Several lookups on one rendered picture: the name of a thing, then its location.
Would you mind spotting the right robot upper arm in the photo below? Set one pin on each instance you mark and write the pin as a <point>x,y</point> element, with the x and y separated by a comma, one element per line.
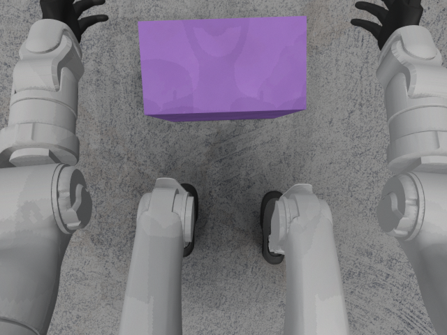
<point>413,209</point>

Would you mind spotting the left robot forearm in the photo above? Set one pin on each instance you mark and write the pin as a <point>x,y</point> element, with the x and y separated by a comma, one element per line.
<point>44,99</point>

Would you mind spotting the robot left thigh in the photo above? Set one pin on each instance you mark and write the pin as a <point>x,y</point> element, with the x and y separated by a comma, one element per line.
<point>153,297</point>

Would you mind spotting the robot left hand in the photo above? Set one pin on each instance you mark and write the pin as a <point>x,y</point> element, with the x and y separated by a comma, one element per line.
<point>68,12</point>

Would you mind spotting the left robot upper arm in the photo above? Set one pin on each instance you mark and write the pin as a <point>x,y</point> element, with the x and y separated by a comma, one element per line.
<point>41,206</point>

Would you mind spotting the carton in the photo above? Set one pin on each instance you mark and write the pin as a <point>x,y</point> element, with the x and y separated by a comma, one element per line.
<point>223,69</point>

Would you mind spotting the robot right hand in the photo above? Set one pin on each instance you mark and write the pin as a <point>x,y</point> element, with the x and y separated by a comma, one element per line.
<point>400,13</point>

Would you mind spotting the right robot forearm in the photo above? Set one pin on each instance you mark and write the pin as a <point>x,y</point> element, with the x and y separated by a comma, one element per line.
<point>415,97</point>

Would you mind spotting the right robot shin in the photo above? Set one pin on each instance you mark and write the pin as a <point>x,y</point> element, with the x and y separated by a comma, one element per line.
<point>302,189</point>

